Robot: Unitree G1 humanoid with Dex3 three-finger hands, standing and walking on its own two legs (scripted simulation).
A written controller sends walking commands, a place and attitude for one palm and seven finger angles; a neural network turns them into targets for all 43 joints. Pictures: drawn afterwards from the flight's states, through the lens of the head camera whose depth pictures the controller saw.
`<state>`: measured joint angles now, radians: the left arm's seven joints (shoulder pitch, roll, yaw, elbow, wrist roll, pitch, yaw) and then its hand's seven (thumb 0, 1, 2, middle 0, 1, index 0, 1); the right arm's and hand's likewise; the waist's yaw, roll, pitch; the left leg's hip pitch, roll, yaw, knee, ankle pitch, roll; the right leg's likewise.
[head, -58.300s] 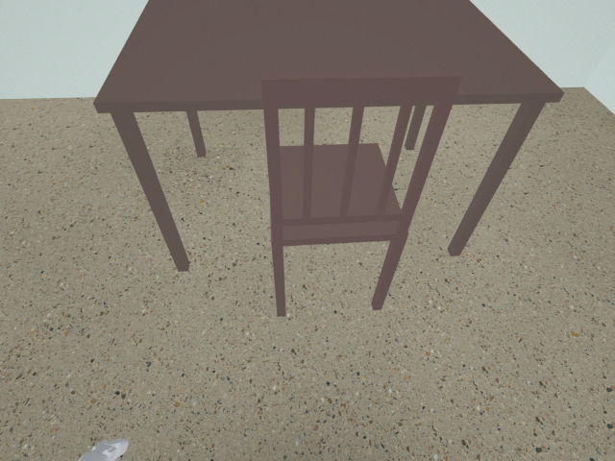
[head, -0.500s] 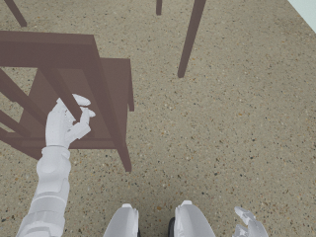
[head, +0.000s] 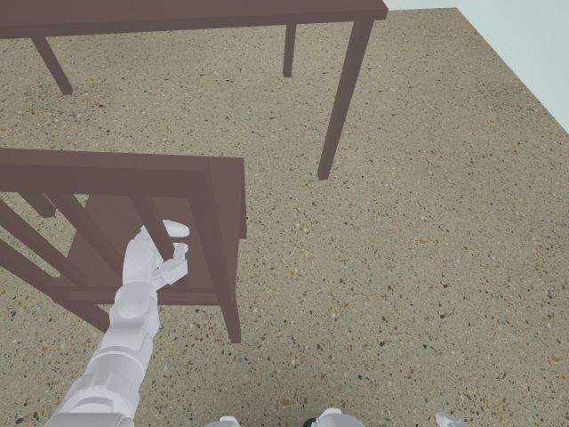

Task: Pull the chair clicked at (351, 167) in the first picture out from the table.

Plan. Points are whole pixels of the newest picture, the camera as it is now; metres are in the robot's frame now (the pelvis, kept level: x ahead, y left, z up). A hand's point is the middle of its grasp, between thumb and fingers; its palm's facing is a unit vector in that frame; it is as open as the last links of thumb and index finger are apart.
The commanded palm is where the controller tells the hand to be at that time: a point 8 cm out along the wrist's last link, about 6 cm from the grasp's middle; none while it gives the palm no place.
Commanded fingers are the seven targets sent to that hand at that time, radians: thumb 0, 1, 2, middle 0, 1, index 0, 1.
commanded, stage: step backward, pulling the chair out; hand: left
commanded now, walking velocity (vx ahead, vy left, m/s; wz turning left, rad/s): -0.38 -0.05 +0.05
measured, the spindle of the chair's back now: (103, 246) +0.38 +0.29 -0.06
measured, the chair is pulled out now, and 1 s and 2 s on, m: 0.35 0.51 0.56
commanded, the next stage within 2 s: none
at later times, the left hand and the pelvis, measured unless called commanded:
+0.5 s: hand (213, 312) +0.28 +0.10 -0.06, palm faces +0.04 -0.98 -0.17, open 5.0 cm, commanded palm +0.27 +0.16 -0.05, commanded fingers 0.00 0.90 0.90 -0.50 -1.45 -0.50 -1.45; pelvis -0.06 -0.03 +0.01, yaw +0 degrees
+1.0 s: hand (220, 350) +0.23 +0.09 -0.06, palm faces +0.01 -0.98 -0.19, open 5.2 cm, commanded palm +0.22 +0.14 -0.05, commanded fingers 0.00 0.90 0.90 -0.50 -1.45 -0.50 -1.45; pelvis -0.11 -0.03 +0.00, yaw +0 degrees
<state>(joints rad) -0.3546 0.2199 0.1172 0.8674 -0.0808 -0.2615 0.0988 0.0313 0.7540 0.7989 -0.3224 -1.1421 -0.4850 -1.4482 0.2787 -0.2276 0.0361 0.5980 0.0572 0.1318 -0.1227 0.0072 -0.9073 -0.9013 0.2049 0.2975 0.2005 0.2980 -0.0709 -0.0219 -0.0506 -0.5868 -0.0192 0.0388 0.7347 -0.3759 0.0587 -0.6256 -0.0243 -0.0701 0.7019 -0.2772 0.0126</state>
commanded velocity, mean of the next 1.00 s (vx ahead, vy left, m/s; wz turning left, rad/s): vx -0.38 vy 0.00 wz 0.06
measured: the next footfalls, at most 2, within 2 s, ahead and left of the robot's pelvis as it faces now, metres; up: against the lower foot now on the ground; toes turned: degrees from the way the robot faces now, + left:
left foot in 1.24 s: -0.21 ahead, +0.12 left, +0.00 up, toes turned +1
right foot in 1.76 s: -0.05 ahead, -0.13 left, +0.00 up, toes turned -1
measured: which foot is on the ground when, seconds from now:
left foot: down 0.00-1.00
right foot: down 0.00-1.00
